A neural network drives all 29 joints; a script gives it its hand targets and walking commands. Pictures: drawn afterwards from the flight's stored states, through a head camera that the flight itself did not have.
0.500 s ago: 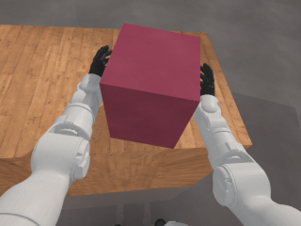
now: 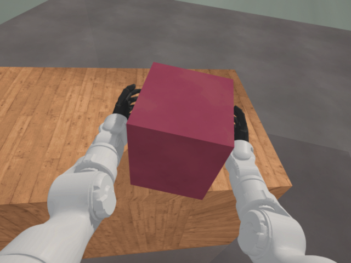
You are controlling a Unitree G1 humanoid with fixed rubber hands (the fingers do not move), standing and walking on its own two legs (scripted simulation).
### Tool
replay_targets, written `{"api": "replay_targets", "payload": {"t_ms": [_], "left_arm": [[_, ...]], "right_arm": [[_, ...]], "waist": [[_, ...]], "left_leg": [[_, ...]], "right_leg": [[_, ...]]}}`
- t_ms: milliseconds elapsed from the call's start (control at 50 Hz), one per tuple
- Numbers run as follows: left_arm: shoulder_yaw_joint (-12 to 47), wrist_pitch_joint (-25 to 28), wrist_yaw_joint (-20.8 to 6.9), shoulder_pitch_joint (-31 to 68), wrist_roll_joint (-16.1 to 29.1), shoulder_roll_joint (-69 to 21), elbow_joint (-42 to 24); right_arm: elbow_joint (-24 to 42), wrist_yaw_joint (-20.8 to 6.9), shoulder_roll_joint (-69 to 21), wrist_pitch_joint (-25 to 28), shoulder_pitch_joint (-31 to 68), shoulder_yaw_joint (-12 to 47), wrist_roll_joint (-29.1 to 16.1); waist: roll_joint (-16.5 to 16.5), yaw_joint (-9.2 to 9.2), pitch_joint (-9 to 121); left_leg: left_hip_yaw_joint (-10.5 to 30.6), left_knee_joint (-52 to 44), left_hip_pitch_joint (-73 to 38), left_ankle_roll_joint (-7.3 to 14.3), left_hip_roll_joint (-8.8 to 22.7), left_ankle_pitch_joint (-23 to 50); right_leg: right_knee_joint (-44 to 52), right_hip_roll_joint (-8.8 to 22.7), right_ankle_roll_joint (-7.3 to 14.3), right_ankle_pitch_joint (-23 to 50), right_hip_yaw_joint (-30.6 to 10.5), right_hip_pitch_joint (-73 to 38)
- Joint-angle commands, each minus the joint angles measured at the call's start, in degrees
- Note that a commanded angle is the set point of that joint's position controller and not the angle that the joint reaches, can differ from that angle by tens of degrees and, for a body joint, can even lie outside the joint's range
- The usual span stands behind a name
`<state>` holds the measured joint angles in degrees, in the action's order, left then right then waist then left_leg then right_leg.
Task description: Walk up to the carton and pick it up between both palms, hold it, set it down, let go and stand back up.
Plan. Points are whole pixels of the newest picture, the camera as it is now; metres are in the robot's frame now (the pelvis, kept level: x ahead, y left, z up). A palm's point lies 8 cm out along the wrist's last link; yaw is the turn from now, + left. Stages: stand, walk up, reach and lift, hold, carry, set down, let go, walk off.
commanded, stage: reach and lift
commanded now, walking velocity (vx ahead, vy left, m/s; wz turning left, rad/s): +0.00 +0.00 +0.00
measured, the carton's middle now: (179, 134) +0.41 -0.05 +0.06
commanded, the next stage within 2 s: none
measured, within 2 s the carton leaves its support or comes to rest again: neither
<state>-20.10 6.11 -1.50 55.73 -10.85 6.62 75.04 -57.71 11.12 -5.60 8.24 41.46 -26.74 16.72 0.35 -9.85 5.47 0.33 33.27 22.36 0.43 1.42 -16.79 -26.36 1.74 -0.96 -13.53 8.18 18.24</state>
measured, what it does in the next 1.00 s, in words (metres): stands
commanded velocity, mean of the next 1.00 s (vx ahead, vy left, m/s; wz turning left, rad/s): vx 0.00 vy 0.00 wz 0.00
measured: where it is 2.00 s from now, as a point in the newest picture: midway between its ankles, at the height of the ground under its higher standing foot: outside the picture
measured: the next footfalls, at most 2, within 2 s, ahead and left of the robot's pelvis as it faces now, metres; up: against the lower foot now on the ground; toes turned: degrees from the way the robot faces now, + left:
none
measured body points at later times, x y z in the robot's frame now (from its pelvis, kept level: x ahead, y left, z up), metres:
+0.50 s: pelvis +0.00 +0.00 +0.00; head +0.01 +0.03 +0.45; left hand +0.45 +0.08 +0.10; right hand +0.37 -0.20 +0.08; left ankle +0.00 +0.10 -0.73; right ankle -0.01 -0.13 -0.73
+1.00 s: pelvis +0.00 +0.00 +0.00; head +0.01 +0.03 +0.45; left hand +0.46 +0.08 +0.10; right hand +0.37 -0.20 +0.09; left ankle +0.00 +0.10 -0.73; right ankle -0.01 -0.13 -0.73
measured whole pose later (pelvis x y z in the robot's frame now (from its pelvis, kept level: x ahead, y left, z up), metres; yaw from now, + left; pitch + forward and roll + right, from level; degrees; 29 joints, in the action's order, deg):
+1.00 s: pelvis +0.00 +0.00 +0.00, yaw +0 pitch +4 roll -3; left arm -19.2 7.4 -1.5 54.9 -10.9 6.4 75.0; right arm -57.7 12.0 -5.9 11.7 40.7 -26.7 16.5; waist 0.4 -9.9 3.6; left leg 0.3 33.3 19.6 0.4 1.4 -17.4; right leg -26.1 1.7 -1.0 -14.1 8.2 15.4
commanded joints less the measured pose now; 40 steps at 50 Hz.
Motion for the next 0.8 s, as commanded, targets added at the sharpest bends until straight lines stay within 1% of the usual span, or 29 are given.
{"api": "replay_targets", "payload": {"t_ms": [0, 40, 60, 80, 140, 180, 220, 260, 280, 300, 340, 360, 380, 400, 420, 440, 460, 500, 520, 540, 560, 600, 640, 660, 680, 700, 720, 760, 780], "left_arm": [[6.5, 1.7, -8.9, 28.6, -9.2, -34.2, -2.8], [7.0, 1.6, -8.7, 28.6, -8.7, -35.0, -3.0], [6.8, 1.6, -8.6, 28.6, -8.8, -35.0, -3.2], [7.4, 1.4, -8.6, 28.6, -8.8, -35.4, -2.9], [7.0, 0.6, -8.9, 28.1, -8.9, -35.3, -3.4], [7.2, 0.4, -8.8, 28.2, -8.8, -35.3, -4.0], [7.1, 0.4, -8.8, 28.3, -9.0, -35.1, -4.0], [7.5, 0.5, -8.8, 27.9, -8.8, -36.1, -4.0], [7.3, 0.6, -8.8, 28.1, -9.0, -36.4, -4.4], [7.9, 0.8, -8.6, 28.0, -8.7, -36.5, -4.6], [7.8, 1.2, -8.4, 28.5, -8.4, -36.3, -3.4], [7.5, 1.3, -8.4, 28.6, -8.3, -36.0, -4.0], [7.8, 1.4, -8.5, 29.0, -8.5, -36.2, -4.0], [8.0, 1.5, -8.5, 28.6, -8.7, -36.7, -4.3], [8.3, 1.6, -8.4, 28.6, -8.4, -36.8, -3.9], [7.8, 1.6, -8.3, 28.6, -8.7, -36.7, -3.5], [8.1, 1.5, -8.3, 28.4, -8.6, -37.0, -2.9], [8.1, 1.8, -8.1, 28.0, -8.7, -36.7, -3.1], [8.4, 1.9, -8.1, 28.1, -8.3, -37.3, -3.0], [8.0, 2.0, -8.1, 28.1, -8.7, -37.0, -2.9], [8.3, 1.9, -8.2, 28.2, -8.6, -37.4, -2.5], [8.2, 2.1, -8.1, 28.2, -8.5, -37.2, -3.2], [8.6, 2.1, -8.1, 28.5, -8.2, -37.1, -3.4], [8.5, 2.2, -8.2, 28.7, -8.4, -37.3, -3.0], [8.9, 2.3, -8.0, 28.3, -8.4, -37.7, -2.9], [8.0, 2.1, -8.1, 27.9, -8.8, -37.4, -2.1], [8.4, 2.0, -8.1, 27.9, -8.7, -37.8, -2.0], [8.5, 2.2, -8.1, 28.0, -8.4, -37.6, -2.7], [8.8, 2.2, -8.1, 27.8, -8.5, -38.0, -3.2]], "right_arm": [[9.7, -11.0, -33.0, 4.6, 41.7, 9.9, 3.3], [10.2, -10.8, -32.8, 4.7, 41.8, 9.9, 3.4], [10.1, -10.8, -33.1, 4.6, 41.7, 10.3, 3.2], [9.7, -10.8, -32.9, 4.7, 41.7, 10.0, 3.2], [10.1, -10.5, -32.6, 4.3, 41.3, 10.7, 2.6], [10.4, -10.2, -33.0, 4.2, 41.0, 10.4, 2.7], [10.5, -10.1, -33.1, 4.3, 41.5, 10.9, 2.6], [10.9, -10.0, -33.2, 4.6, 41.1, 10.7, 2.4], [11.0, -10.0, -33.9, 4.9, 41.5, 11.3, 2.4], [10.7, -9.9, -33.8, 5.1, 41.4, 11.2, 2.5], [11.0, -10.0, -33.8, 5.3, 41.7, 11.7, 2.1], [10.7, -10.0, -34.2, 5.2, 41.8, 11.3, 2.3], [9.8, -9.9, -34.4, 5.2, 41.2, 11.1, 2.3], [10.3, -9.9, -34.1, 5.7, 41.1, 11.4, 2.6], [9.5, -9.9, -33.8, 5.8, 41.4, 11.5, 2.2], [9.9, -9.8, -33.8, 5.9, 41.4, 11.4, 2.1], [10.3, -9.8, -33.9, 6.0, 41.6, 11.6, 2.0], [9.4, -9.6, -34.0, 6.3, 41.2, 12.2, 1.9], [9.8, -9.5, -33.7, 6.6, 41.7, 11.7, 1.9], [9.3, -9.4, -33.8, 6.5, 41.3, 11.9, 1.8], [8.9, -9.4, -33.8, 6.6, 41.4, 11.6, 1.8], [9.0, -9.3, -33.6, 6.8, 41.0, 11.8, 1.8], [7.6, -9.1, -33.7, 6.9, 40.4, 11.6, 1.9], [7.6, -9.1, -33.9, 6.9, 40.8, 11.7, 1.8], [7.4, -9.1, -34.0, 7.2, 40.3, 11.7, 1.7], [7.4, -9.1, -33.7, 7.2, 40.8, 11.7, 1.7], [7.3, -9.0, -33.4, 7.2, 41.1, 11.7, 1.5], [7.0, -9.0, -33.7, 7.2, 40.6, 11.9, 1.6], [7.2, -8.9, -33.7, 7.4, 40.0, 11.7, 1.5]], "waist": [[-5.6, -0.50, 24.7], [-5.6, -0.95, 25.1], [-6.0, -0.59, 25.0], [-6.0, -1.55, 24.1], [-5.9, -0.50, 23.2], [-5.5, -1.11, 23.6], [-5.1, -0.64, 24.0], [-5.6, -1.10, 24.8], [-5.9, -0.29, 25.5], [-6.3, -0.59, 26.2], [-5.2, -0.60, 25.7], [-5.4, -0.20, 25.3], [-5.7, -0.72, 25.5], [-5.8, -0.25, 26.4], [-6.2, -0.68, 25.8], [-6.6, -0.07, 26.5], [-6.4, -0.54, 26.4], [-6.4, 0.24, 26.2], [-6.1, -0.68, 26.6], [-6.0, 0.16, 26.0], [-6.1, -0.35, 25.5], [-6.2, -0.03, 26.0], [-6.0, -0.62, 26.1], [-6.0, -0.24, 26.0], [-6.9, -0.49, 25.5], [-6.6, 0.25, 24.9], [-6.5, -0.37, 24.5], [-6.0, 0.01, 24.8], [-6.8, -0.33, 25.6]], "left_leg": [[-3.6, -8.5, -17.5, -3.7, -1.8, 22.8], [-3.4, -8.4, -18.0, -3.8, -1.8, 22.3], [-3.4, -8.5, -18.3, -3.7, -1.7, 22.4], [-3.3, -8.5, -18.6, -4.0, -1.5, 22.9], [-3.5, -9.0, -18.6, -3.6, -1.5, 21.8], [-3.6, -9.3, -18.0, -3.7, -1.6, 21.3], [-3.6, -9.2, -17.4, -3.5, -1.6, 20.6], [-3.4, -9.2, -17.0, -3.5, -1.7, 20.7], [-3.5, -8.9, -17.1, -3.7, -1.7, 21.7], [-3.4, -8.8, -17.0, -3.8, -1.7, 21.8], [-3.5, -8.9, -16.4, -3.8, -1.7, 21.0], [-3.6, -8.9, -15.8, -3.5, -1.8, 20.4], [-3.5, -9.1, -15.5, -3.5, -1.7, 20.2], [-3.3, -8.8, -16.2, -3.8, -1.6, 22.2], [-2.9, -8.5, -16.4, -3.9, -1.6, 23.0], [-3.1, -8.4, -17.1, -3.9, -1.5, 23.2], [-3.0, -8.3, -17.2, -3.9, -1.4, 23.2], [-2.8, -8.1, -16.6, -4.0, -1.4, 24.4], [-2.9, -8.0, -16.8, -4.2, -1.4, 24.4], [-2.9, -8.3, -16.0, -4.0, -1.4, 23.1], [-2.9, -8.4, -15.5, -4.0, -1.5, 22.9], [-2.9, -8.4, -16.0, -4.0, -1.5, 23.0], [-2.6, -8.4, -16.4, -4.1, -1.3, 23.7], [-2.7, -8.4, -16.2, -4.1, -1.3, 23.9], [-2.7, -8.2, -15.8, -4.4, -1.4, 24.4], [-2.7, -8.5, -15.6, -4.1, -1.3, 23.9], [-2.5, -8.5, -15.6, -4.1, -1.2, 23.5], [-2.6, -8.5, -15.6, -3.9, -1.2, 24.0], [-2.5, -8.3, -16.0, -4.3, -1.2, 24.8]], "right_leg": [[4.9, -3.9, -0.6, 28.9, -2.3, -14.3], [5.1, -3.9, -0.7, 28.2, -1.9, -13.9], [5.1, -3.7, -0.6, 27.8, -2.0, -14.0], [5.2, -3.9, -0.6, 27.9, -1.6, -13.8], [5.6, -3.5, -0.7, 27.3, -1.7, -14.8], [5.5, -3.6, -0.8, 28.2, -1.9, -15.2], [5.4, -3.5, -1.0, 27.8, -1.9, -15.4], [5.3, -3.3, -1.0, 28.6, -1.8, -15.2], [5.1, -3.3, -0.7, 29.4, -1.8, -15.7], [5.2, -3.3, -0.6, 28.7, -1.8, -15.1], [5.1, -3.2, -0.8, 28.7, -1.8, -15.1], [5.1, -3.1, -0.6, 28.5, -1.8, -15.1], [5.1, -3.1, -0.6, 29.0, -1.7, -15.1], [4.9, -3.3, -0.6, 29.7, -1.6, -15.4], [4.9, -3.3, -0.4, 29.4, -1.5, -14.3], [5.1, -3.3, -0.3, 28.9, -1.6, -14.1], [5.2, -3.3, -0.3, 28.9, -1.4, -13.6], [5.0, -3.4, -0.2, 29.4, -1.8, -13.8], [5.1, -3.6, -0.3, 29.8, -1.3, -13.8], [5.1, -3.4, -0.2, 28.7, -1.5, -13.9], [5.2, -3.4, -0.1, 28.8, -1.4, -13.6], [5.2, -3.4, -0.1, 28.5, -1.6, -13.8], [5.4, -3.5, -0.1, 28.7, -1.5, -13.2], [5.2, -3.4, -0.1, 28.7, -1.5, -13.3], [5.3, -3.4, 0.0, 28.8, -1.3, -12.9], [5.4, -3.3, 0.1, 28.0, -1.6, -12.8], [5.4, -3.3, 0.3, 27.8, -1.4, -12.7], [5.5, -3.4, 0.1, 27.9, -1.5, -12.8], [5.4, -3.5, 0.3, 28.9, -1.6, -13.0]]}}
